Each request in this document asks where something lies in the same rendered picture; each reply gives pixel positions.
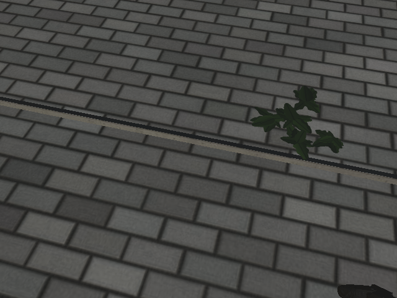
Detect robot right hand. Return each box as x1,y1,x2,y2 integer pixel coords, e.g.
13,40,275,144
337,284,395,298

